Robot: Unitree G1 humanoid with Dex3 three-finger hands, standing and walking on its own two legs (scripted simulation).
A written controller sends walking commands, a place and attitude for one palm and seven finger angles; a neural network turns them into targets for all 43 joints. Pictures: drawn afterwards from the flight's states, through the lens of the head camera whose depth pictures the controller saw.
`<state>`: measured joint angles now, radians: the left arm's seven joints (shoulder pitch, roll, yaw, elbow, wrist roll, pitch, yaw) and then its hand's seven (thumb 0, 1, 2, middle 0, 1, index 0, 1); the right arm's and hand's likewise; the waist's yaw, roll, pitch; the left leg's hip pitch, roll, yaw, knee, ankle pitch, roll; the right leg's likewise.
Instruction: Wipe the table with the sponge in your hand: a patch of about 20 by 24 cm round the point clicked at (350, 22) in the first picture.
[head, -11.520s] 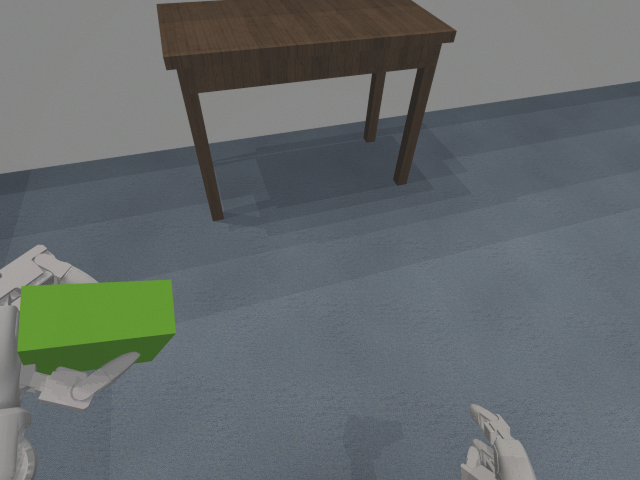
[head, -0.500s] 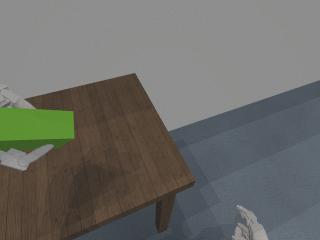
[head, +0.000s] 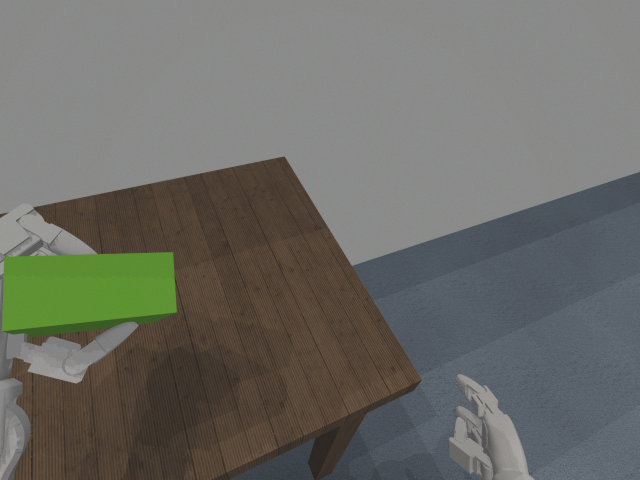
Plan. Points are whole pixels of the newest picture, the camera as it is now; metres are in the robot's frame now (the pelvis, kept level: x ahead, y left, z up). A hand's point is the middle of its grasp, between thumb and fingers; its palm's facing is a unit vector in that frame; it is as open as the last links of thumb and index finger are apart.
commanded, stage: come to a stop and stand still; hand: left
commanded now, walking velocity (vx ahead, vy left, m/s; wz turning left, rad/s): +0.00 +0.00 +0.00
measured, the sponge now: (116, 295) +0.23 +0.22 +0.17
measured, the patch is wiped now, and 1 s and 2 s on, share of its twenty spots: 0.00 0.00 0.00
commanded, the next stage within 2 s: look again from close up in 0.50 s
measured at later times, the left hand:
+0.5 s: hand (66, 324) +0.20 +0.25 +0.16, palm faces +0.40 -0.84 -0.35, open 9.4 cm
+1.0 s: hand (94, 323) +0.21 +0.23 +0.15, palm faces +0.38 -0.85 -0.35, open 9.4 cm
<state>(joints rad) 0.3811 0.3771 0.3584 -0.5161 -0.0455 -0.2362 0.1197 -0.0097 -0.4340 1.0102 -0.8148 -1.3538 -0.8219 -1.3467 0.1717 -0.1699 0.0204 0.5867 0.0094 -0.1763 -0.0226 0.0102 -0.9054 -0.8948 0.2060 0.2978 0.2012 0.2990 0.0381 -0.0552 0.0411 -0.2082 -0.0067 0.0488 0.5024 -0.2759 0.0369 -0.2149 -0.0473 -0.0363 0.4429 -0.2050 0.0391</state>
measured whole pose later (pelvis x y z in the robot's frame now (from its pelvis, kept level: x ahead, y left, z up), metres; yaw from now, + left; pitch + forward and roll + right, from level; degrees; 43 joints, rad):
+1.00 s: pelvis -0.01 -0.01 +0.00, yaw +0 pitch -1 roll -1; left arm 0.43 0.34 0.33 -0.46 -0.03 -0.17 0.12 -0.01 -0.43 1.01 -0.81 -1.36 -0.82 -1.35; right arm 0.20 -0.19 0.01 0.59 0.01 -0.13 -0.04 0.01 -0.91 -0.89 0.21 0.30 0.20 0.30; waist 0.03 -0.03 0.05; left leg -0.21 0.02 0.05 0.48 -0.25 0.02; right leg -0.21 -0.02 -0.04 0.40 -0.17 0.02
